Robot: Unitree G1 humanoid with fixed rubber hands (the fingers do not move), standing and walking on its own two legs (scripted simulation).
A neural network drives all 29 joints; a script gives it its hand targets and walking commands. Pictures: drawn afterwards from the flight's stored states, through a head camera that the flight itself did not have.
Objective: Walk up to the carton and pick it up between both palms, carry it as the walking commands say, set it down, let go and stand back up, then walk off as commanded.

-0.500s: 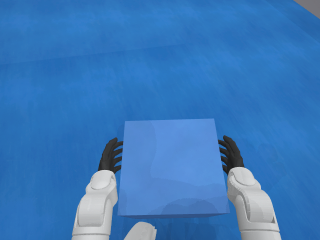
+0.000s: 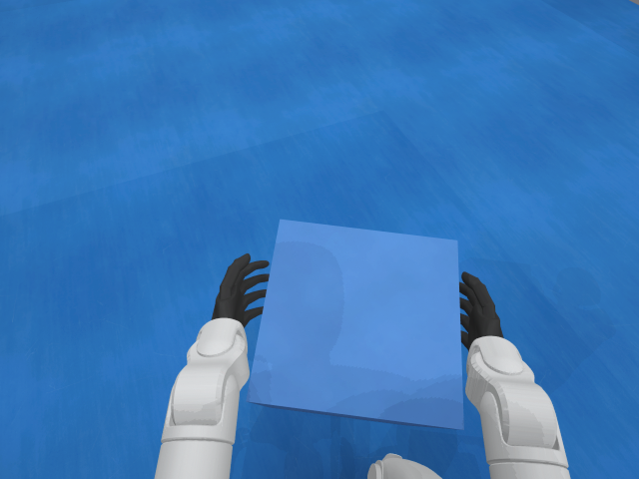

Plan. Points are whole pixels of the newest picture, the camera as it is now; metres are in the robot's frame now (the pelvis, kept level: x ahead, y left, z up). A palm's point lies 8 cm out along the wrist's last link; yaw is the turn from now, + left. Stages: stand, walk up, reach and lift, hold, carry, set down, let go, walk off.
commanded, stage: carry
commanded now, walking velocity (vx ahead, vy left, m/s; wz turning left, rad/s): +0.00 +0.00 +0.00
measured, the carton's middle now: (350, 335) +0.32 +0.00 -0.04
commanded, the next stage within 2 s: none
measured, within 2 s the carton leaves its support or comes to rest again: neither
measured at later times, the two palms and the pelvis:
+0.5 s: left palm (254, 42) +0.92 +0.20 +0.04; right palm (394, 69) +0.87 -0.09 +0.02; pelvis +0.60 +0.08 +0.03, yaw -8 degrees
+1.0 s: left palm out of the picture +1.45 +0.26 +0.12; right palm out of the picture +1.41 -0.04 +0.08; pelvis +1.16 +0.13 +0.03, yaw -8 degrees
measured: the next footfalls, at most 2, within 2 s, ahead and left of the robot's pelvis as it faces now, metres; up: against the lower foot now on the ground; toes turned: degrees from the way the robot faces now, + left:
left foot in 0.20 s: +0.42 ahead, +0.11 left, +0.00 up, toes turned -4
right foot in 0.54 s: +0.79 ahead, +0.02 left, +0.00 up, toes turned -6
